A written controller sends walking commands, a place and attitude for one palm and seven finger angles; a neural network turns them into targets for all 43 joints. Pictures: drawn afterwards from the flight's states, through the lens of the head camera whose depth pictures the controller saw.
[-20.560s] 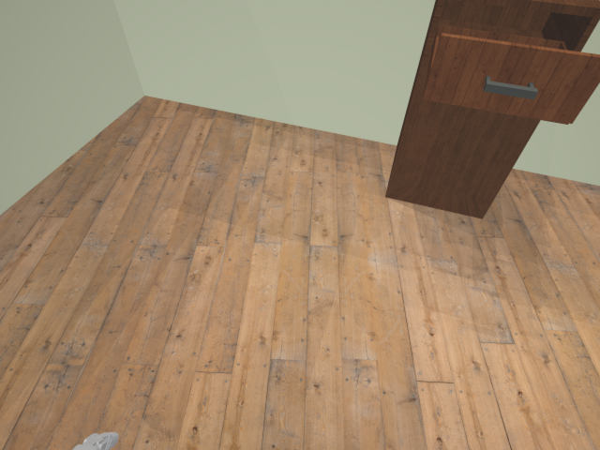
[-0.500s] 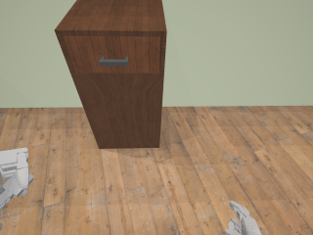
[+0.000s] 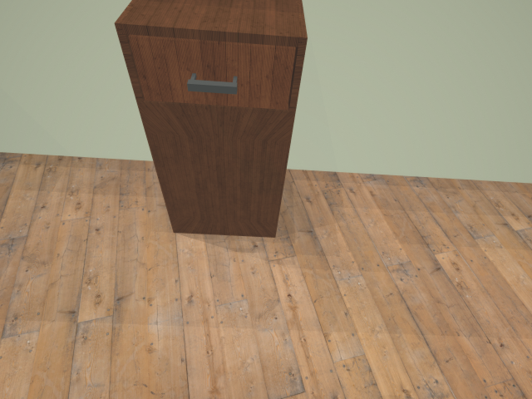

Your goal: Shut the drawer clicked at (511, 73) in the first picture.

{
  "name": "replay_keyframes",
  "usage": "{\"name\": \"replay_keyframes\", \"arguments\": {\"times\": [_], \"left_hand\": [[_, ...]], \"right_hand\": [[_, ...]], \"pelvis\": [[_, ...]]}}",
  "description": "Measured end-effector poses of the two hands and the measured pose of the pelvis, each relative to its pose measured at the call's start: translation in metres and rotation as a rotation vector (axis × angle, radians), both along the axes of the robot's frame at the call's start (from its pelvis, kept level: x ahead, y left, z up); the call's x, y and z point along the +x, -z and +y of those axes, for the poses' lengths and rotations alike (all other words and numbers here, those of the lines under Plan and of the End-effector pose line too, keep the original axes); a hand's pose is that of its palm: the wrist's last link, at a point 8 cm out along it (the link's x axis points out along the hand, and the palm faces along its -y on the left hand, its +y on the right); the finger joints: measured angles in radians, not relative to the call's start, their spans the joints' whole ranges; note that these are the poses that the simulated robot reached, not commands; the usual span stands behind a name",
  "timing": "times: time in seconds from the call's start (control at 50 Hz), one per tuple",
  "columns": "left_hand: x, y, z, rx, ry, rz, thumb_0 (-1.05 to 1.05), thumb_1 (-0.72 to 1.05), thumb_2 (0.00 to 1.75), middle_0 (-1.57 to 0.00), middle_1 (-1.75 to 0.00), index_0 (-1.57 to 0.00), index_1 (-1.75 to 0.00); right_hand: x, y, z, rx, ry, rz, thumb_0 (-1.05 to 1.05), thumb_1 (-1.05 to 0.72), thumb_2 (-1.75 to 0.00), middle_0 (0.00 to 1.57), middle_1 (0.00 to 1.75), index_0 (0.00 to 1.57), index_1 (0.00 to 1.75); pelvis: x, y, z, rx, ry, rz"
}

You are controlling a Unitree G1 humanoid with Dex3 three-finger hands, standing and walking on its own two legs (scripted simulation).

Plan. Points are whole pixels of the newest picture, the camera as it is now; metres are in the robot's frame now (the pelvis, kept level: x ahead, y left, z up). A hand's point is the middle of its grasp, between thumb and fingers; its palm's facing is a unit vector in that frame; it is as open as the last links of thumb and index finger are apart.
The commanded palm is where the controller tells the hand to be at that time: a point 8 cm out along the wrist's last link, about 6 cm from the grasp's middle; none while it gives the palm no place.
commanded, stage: let the arm hang, fingers relaxed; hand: left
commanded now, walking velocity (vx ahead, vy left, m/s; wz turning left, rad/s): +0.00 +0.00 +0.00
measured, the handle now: (213, 82) +0.84 +0.18 +0.01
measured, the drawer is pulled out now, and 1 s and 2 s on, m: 0.00 0.00 0.00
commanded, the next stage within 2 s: look to check the result in 0.74 s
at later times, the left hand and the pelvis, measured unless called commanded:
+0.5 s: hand out of the picture -0.03 +0.15 -0.17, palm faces +0.04 -0.99 -0.15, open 7.2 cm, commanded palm none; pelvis +0.00 +0.00 +0.00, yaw -1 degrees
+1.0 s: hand out of the picture -0.03 +0.15 -0.17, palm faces +0.04 -0.98 -0.17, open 7.4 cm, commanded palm none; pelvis +0.00 -0.01 +0.00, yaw -1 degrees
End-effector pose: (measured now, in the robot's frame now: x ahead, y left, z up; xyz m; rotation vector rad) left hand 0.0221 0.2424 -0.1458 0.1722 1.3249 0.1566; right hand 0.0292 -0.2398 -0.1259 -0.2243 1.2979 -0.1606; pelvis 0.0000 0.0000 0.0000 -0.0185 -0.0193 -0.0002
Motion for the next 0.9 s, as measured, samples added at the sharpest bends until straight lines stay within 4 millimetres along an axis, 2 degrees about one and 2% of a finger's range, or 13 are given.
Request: {"name": "replay_keyframes", "arguments": {"times": [0.06, 0.12, 0.18, 0.24, 0.32, 0.4, 0.6, 0.9], "left_hand": [[-0.039, -0.002, 0.004, 0.001, -0.029, 0.110, 0.01, 0.90, 0.90, -0.87, -1.10, -0.87, -1.05], [-0.069, -0.007, 0.004, 0.006, -0.048, 0.196, 0.01, 0.91, 0.90, -0.76, -0.95, -0.76, -0.92], [-0.088, -0.012, 0.001, 0.007, -0.061, 0.249, 0.01, 0.91, 0.90, -0.64, -0.81, -0.64, -0.80], [-0.096, -0.013, -0.004, 0.002, -0.068, 0.268, 0.01, 0.91, 0.90, -0.52, -0.67, -0.52, -0.66], [-0.093, -0.011, -0.015, -0.015, -0.067, 0.252, 0.01, 0.91, 0.90, -0.38, -0.51, -0.38, -0.50], [-0.080, -0.007, -0.027, -0.038, -0.060, 0.207, 0.01, 0.91, 0.90, -0.29, -0.40, -0.29, -0.40], [-0.045, 0.000, -0.049, -0.079, -0.040, 0.099, 0.00, 0.91, 0.90, -0.21, -0.31, -0.21, -0.31], [-0.054, -0.003, -0.044, -0.052, -0.056, 0.155, 0.01, 0.91, 0.90, -0.20, -0.29, -0.20, -0.30]], "right_hand": [[-0.033, 0.005, 0.009, 0.022, 0.027, 0.105, 0.01, -0.91, -0.89, 0.20, 0.30, 0.20, 0.30], [-0.057, 0.009, 0.020, 0.048, 0.054, 0.170, 0.01, -0.91, -0.89, 0.20, 0.30, 0.20, 0.30], [-0.073, 0.013, 0.030, 0.075, 0.076, 0.204, 0.01, -0.91, -0.89, 0.20, 0.30, 0.20, 0.30], [-0.081, 0.016, 0.039, 0.099, 0.092, 0.215, 0.01, -0.91, -0.89, 0.20, 0.30, 0.20, 0.30], [-0.084, 0.020, 0.048, 0.124, 0.106, 0.206, 0.00, -0.91, -0.89, 0.20, 0.30, 0.20, 0.30], [-0.081, 0.022, 0.054, 0.139, 0.114, 0.183, 0.00, -0.91, -0.89, 0.20, 0.30, 0.20, 0.30], [-0.072, 0.023, 0.052, 0.141, 0.127, 0.134, 0.00, -0.91, -0.89, 0.20, 0.30, 0.20, 0.30], [-0.078, 0.019, 0.038, 0.117, 0.134, 0.185, 0.00, -0.91, -0.89, 0.19, 0.30, 0.20, 0.30]], "pelvis": [[-0.001, -0.002, 0.002, -0.003, -0.002, 0.000], [-0.001, -0.004, 0.004, -0.001, 0.000, -0.001], [-0.002, -0.005, 0.007, 0.002, 0.003, -0.004], [-0.003, -0.005, 0.008, 0.005, 0.006, -0.009], [-0.004, -0.005, 0.008, 0.009, 0.012, -0.014], [-0.005, -0.004, 0.007, 0.012, 0.015, -0.015], [-0.005, -0.004, 0.001, 0.013, 0.016, -0.015], [0.002, -0.004, -0.006, 0.012, 0.013, -0.009]]}}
